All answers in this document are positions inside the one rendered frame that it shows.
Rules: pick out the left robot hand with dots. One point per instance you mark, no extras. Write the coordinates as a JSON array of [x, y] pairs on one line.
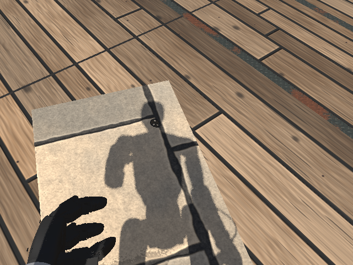
[[53, 236]]

